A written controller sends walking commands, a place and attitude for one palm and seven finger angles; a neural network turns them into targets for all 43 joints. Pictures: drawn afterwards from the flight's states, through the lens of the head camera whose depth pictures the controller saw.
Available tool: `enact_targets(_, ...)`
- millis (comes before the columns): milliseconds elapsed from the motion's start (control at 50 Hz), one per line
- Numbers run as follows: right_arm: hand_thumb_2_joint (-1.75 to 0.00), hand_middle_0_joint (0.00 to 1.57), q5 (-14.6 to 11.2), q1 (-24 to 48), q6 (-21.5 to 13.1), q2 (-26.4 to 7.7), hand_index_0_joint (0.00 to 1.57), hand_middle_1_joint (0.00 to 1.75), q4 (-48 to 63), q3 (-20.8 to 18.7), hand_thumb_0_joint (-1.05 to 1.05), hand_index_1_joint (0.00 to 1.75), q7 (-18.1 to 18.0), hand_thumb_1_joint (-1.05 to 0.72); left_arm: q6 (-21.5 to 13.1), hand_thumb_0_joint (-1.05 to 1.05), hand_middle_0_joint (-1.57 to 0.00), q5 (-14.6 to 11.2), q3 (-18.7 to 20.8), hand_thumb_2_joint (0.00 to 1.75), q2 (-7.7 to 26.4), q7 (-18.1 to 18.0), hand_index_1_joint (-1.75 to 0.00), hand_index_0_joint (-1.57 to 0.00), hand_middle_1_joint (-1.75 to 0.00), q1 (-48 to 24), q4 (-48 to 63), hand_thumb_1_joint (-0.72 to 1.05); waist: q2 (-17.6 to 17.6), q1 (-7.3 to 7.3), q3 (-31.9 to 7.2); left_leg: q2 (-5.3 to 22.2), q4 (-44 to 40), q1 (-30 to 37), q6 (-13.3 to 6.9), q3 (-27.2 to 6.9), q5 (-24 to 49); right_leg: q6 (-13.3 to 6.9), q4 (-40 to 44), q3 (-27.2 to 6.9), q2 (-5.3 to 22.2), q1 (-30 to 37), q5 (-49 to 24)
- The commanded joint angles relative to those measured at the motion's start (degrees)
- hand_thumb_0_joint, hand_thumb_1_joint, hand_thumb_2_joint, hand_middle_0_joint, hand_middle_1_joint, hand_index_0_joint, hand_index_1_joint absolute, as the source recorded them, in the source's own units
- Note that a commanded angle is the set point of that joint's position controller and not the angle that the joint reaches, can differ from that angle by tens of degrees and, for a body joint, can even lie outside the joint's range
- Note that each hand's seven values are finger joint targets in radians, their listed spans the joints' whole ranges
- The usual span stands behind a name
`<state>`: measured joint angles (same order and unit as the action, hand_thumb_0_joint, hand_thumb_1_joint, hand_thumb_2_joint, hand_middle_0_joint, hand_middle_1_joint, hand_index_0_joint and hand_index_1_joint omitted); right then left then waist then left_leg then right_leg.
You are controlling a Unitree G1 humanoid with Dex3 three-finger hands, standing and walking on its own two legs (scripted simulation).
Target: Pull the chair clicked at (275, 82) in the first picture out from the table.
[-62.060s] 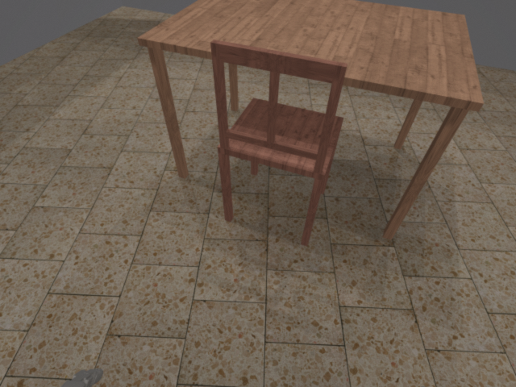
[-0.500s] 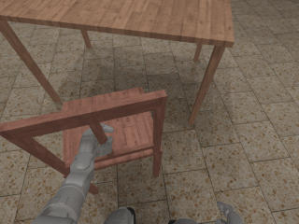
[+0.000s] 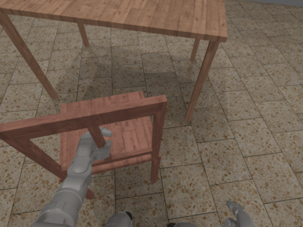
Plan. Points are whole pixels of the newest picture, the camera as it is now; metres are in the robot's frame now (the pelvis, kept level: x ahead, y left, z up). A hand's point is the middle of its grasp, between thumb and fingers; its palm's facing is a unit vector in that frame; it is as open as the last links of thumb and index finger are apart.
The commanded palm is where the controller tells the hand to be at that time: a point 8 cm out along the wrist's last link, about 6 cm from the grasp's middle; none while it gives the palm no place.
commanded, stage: step backward, pulling the chair out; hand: left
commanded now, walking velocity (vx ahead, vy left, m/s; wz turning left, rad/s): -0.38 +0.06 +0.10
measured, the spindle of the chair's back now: (101, 144) +0.35 +0.17 -0.08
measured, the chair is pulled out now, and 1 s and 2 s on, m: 0.43 0.56 0.57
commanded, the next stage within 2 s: stop walking, hand still on the chair in 0.68 s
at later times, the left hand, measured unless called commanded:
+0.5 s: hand (104, 174) +0.25 +0.14 -0.06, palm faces +0.07 -0.98 -0.18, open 5.5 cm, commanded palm +0.22 +0.19 -0.06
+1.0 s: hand (99, 202) +0.18 +0.15 -0.06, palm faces +0.03 -0.98 -0.19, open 5.6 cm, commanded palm +0.17 +0.20 -0.04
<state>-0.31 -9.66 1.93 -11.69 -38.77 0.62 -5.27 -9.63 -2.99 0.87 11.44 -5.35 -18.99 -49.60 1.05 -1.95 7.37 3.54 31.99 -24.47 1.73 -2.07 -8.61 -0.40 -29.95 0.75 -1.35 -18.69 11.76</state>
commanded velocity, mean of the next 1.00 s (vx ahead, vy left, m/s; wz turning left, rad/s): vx -0.19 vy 0.01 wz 0.06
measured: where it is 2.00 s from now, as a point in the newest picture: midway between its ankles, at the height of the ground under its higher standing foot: outside the picture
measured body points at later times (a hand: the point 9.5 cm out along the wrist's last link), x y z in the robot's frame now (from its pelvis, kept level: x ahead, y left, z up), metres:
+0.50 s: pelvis -0.08 -0.01 +0.00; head -0.01 -0.01 +0.44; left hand +0.25 +0.19 -0.05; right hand +0.05 -0.26 -0.12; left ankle -0.01 +0.13 -0.73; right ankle -0.04 -0.14 -0.73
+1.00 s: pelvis -0.12 +0.00 +0.00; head -0.09 +0.00 +0.44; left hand +0.18 +0.20 -0.05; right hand +0.00 -0.25 -0.12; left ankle -0.03 +0.12 -0.73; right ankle -0.04 -0.14 -0.73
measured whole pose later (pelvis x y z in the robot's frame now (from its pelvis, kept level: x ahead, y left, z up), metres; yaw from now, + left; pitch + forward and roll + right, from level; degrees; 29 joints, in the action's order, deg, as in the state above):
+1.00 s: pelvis -0.12 +0.00 +0.00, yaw -1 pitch -3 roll -1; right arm -1.4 -11.8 0.8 -12.3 -40.0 2.6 -6.8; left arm -6.3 -1.9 0.0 10.3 -5.5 -11.4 -44.1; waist 0.3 -1.6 6.0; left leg 1.2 35.8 -21.7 0.4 -1.8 -14.7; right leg 0.4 -32.7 2.8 2.1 -19.6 12.0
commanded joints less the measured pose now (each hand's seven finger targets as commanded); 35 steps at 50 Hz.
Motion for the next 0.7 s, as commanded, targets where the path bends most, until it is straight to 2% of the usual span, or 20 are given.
enact_targets(0, -0.9, 0.2, -0.6, -1.2, -1.9, -9.2, 0.2, 0.3, 5.5, -4.0, 0.0, 0.3, -1.3, -0.9, -5.5, 0.0, -0.5, 2.9, 0.3, 0.9, 8.0, 0.1, -1.45, -0.5, -1.45, -11.3, 12.6, 0.9, 1.9, -0.59, -24.9, 4.6, 0.0, 9.5, -2.2, -3.4, 9.3, -3.3, 5.8, -5.8, 8.9, 10.1, -16.6)
enact_targets(20, -0.9, 0.2, -0.9, -1.9, -1.9, -10.1, 0.2, 0.3, 5.5, -4.7, 0.0, 0.3, -1.6, -0.9, -5.4, 0.0, -0.5, 2.7, 2.6, 0.9, 11.1, -0.4, -1.45, -0.5, -1.45, -9.2, 11.6, 0.9, -1.7, -0.46, -24.7, 1.6, 3.6, 8.7, -0.9, -1.1, 1.8, -5.3, 7.1, -9.9, 12.5, 8.9, -16.0)
enact_targets(40, -0.9, 0.2, -1.0, -1.0, -1.8, -9.5, 0.2, 0.3, 5.3, -4.4, 0.0, 0.3, -1.6, -0.9, -5.3, 0.0, -0.5, 2.5, 2.8, 0.9, 11.4, -0.7, -1.45, -0.5, -1.45, -9.2, 11.4, 0.9, -3.6, -0.44, -24.2, -1.3, 8.7, 9.9, 0.3, 0.5, -7.2, -7.2, 10.1, -12.8, 17.6, 5.3, -15.3)
enact_targets(80, -0.9, 0.2, -0.8, 1.9, -1.9, -9.2, 0.2, 0.3, 5.1, -3.6, 0.0, 0.3, -2.1, -0.9, -4.9, 0.0, -0.5, 2.8, 2.5, 0.9, 11.0, -1.0, -1.45, -0.5, -1.45, -9.6, 10.6, 0.9, -4.6, 0.94, -22.1, -3.1, 17.4, 7.1, 0.2, -1.7, -15.2, -9.1, 12.5, -13.8, 21.4, 1.6, -10.1)
enact_targets(140, -0.9, 0.2, -0.3, 1.3, -2.1, -9.0, 0.2, 0.3, 3.9, -2.0, 0.0, 0.3, -2.3, -0.9, -3.4, 0.0, -0.5, 3.0, 3.0, 0.9, 10.5, -1.2, -1.45, -0.5, -1.45, -8.8, 9.9, 0.9, -7.5, 0.42, -21.0, -1.4, 4.7, 6.0, -0.4, -4.0, -12.3, -6.4, 7.4, -8.0, 18.4, 6.8, -15.9)
enact_targets(160, -0.9, 0.2, -0.4, 0.5, -2.3, -9.5, 0.2, 0.3, 3.4, -1.9, 0.0, 0.3, -2.6, -0.9, -3.3, 0.0, -0.5, 2.9, 2.3, 0.9, 9.5, -1.2, -1.45, -0.5, -1.45, -9.7, 9.6, 0.9, -7.9, -0.09, -21.2, -0.2, -3.3, 8.3, -1.1, -4.0, -4.1, -4.1, 4.1, -4.9, 15.2, 7.5, -16.1)
enact_targets(200, -0.9, 0.2, -0.2, 0.6, -1.8, -11.1, 0.2, 0.3, 4.3, -2.5, 0.0, 0.3, -2.8, -0.9, -3.5, 0.0, -0.5, 2.8, 0.5, 0.9, 7.2, -0.9, -1.45, -0.5, -1.45, -11.7, 11.6, 0.9, -0.6, 0.42, -22.1, 7.2, -8.1, 11.6, -4.9, -11.6, 20.8, 0.7, -3.5, -0.5, 5.4, 5.5, -12.3)
enact_targets(220, -0.9, 0.2, -0.4, 0.9, -1.0, -11.3, 0.2, 0.3, 4.7, -2.8, 0.0, 0.3, -2.5, -0.9, -3.3, 0.0, -0.5, 2.5, 0.1, 0.9, 6.9, -0.9, -1.45, -0.5, -1.45, -12.7, 10.7, 0.9, 3.4, 0.82, -21.4, 10.2, -7.6, 12.3, -6.6, -13.2, 24.5, 0.7, -5.5, -0.9, 4.2, 3.6, -7.7)
enact_targets(260, -0.9, 0.2, 0.5, 1.0, -0.4, -9.0, 0.2, 0.3, 5.0, -2.1, 0.0, 0.3, -1.5, -0.9, -3.5, 0.0, -0.5, 2.5, -2.5, 0.9, 4.1, -0.1, -1.45, -0.5, -1.45, -15.9, 13.9, 0.9, 11.6, 0.76, -23.4, 12.3, -9.5, 13.4, -8.4, -15.0, 23.4, 0.2, -10.3, -1.6, 4.0, 2.1, 6.6)
enact_targets(300, -0.9, 0.2, 0.5, 0.5, -0.4, -9.0, 0.2, 0.3, 4.5, -2.4, 0.0, 0.3, -1.1, -0.9, -3.0, 0.0, -0.5, 2.6, -1.7, 0.9, 4.2, -0.4, -1.45, -0.5, -1.45, -14.9, 12.3, 0.9, 14.6, 1.3, -21.9, 12.9, -8.6, 11.8, -9.1, -14.5, 22.5, -0.7, -10.4, -2.1, 4.0, 1.6, 12.3)
enact_targets(320, -0.9, 0.2, 0.4, -0.8, -0.4, -9.5, 0.2, 0.3, 4.1, -2.8, 0.0, 0.3, -1.1, -0.9, -2.7, 0.0, -0.5, 2.5, -0.4, 0.9, 5.6, -0.6, -1.45, -0.5, -1.45, -12.9, 10.8, 0.9, 12.3, 1.51, -22.7, 12.5, -6.2, 13.8, -8.9, -14.1, 25.5, -0.8, -6.3, -2.1, 3.7, 2.6, 9.1)
enact_targets(360, -0.9, 0.2, -0.3, -1.6, -0.3, -9.7, 0.2, 0.3, 4.3, -3.1, 0.0, 0.3, -0.5, -0.9, -2.7, 0.0, -0.5, 2.5, -1.3, 0.9, 4.5, 0.0, -1.45, -0.5, -1.45, -11.3, 9.6, 0.9, 8.4, 1.36, -24.8, 9.5, 0.2, 15.0, -6.5, -10.7, 26.6, -1.0, 3.8, -3.6, 5.8, 8.5, -9.8)
enact_targets(400, -0.9, 0.2, -1.2, -1.1, -0.5, -9.0, 0.2, 0.3, 5.1, -3.0, 0.0, 0.3, -0.9, -0.9, -3.3, 0.0, -0.5, 2.6, -1.1, 0.9, 6.1, 0.3, -1.45, -0.5, -1.45, -11.9, 9.1, 0.9, 0.6, 0.28, -26.0, 4.5, 3.2, 9.9, -2.2, -4.9, 16.7, -3.5, 5.1, -8.7, 12.2, 15.2, -29.8)
enact_targets(440, -0.9, 0.2, -1.8, -1.7, -0.3, -10.3, 0.2, 0.3, 4.7, -3.9, 0.0, 0.3, -1.6, -0.9, -2.4, 0.0, -0.5, 2.3, 1.6, 0.9, 9.6, -0.2, -1.45, -0.5, -1.45, -11.1, 7.6, 0.9, -5.6, -0.06, -26.9, 0.6, 7.3, 8.3, 0.3, -2.5, 3.2, -7.1, 4.6, -11.1, 17.2, 14.7, -32.1)
enact_targets(480, -0.9, 0.2, -1.7, 1.0, 0.0, -9.6, 0.2, 0.3, 6.2, -3.1, 0.0, 0.3, -2.0, -0.9, -2.0, 0.0, -0.5, 1.8, 1.7, 0.9, 9.8, -0.1, -1.45, -0.5, -1.45, -10.2, 8.4, 0.9, -4.6, 0.58, -24.5, -1.0, 7.9, 7.8, 0.1, -2.3, -10.2, -6.8, 6.7, -10.5, 19.1, 10.3, -24.4)
enact_targets(520, -0.9, 0.2, -1.5, 1.3, 0.3, -10.0, 0.2, 0.3, 5.9, -2.7, 0.0, 0.3, -2.3, -0.9, -1.3, 0.0, -0.5, 1.6, 2.2, 0.9, 10.6, -0.3, -1.45, -0.5, -1.45, -8.7, 8.2, 0.9, -2.8, 0.73, -21.8, 0.1, 2.6, 10.0, -0.6, -2.8, -6.4, -5.5, 7.5, -8.5, 17.3, 6.3, -11.7)
enact_targets(560, -0.9, 0.2, -1.0, 1.2, 0.5, -10.4, 0.2, 0.3, 6.5, -2.5, 0.0, 0.3, -2.4, -0.9, -1.1, 0.0, -0.5, 1.9, 1.4, 0.9, 8.7, -0.5, -1.45, -0.5, -1.45, -8.8, 9.6, 0.9, -0.2, 0.76, -21.2, 3.2, -4.0, 10.8, -2.4, -5.6, 7.7, -1.9, 3.6, -4.2, 11.0, 7.0, -10.0)
enact_targets(580, -0.9, 0.2, -1.0, 1.8, 0.7, -9.9, 0.2, 0.3, 7.3, -2.2, 0.0, 0.3, -2.2, -0.9, -1.5, 0.0, -0.5, 1.9, 0.3, 0.9, 7.6, -0.2, -1.45, -0.5, -1.45, -10.2, 10.9, 0.9, 2.5, 1.0, -21.3, 4.8, -5.9, 9.8, -3.6, -7.7, 8.1, -0.7, 2.1, -3.2, 8.4, 7.8, -6.0)
enact_targets(620, -0.9, 0.2, -1.1, 2.6, 1.0, -9.8, 0.2, 0.3, 7.5, -1.9, 0.0, 0.3, -2.3, -0.9, -1.5, 0.0, -0.5, 1.5, -0.2, 0.9, 7.6, -0.1, -1.45, -0.5, -1.45, -11.8, 10.9, 0.9, 6.0, 1.43, -18.3, 6.5, -9.9, 6.8, -5.5, -10.2, -1.1, -0.2, 1.6, -3.0, 5.8, 6.7, 6.2)
enact_targets(680, -0.9, 0.2, -1.3, 2.4, 0.5, -9.1, 0.2, 0.3, 7.7, -1.4, 0.0, 0.3, -2.1, -0.9, -1.4, 0.0, -0.5, 1.4, -1.5, 0.9, 5.6, -0.1, -1.45, -0.5, -1.45, -12.8, 10.0, 0.9, 9.7, 2.07, -18.0, 7.9, -13.3, 2.8, -6.7, -12.0, -10.3, -0.8, -2.4, -2.3, 4.0, 7.2, 11.1)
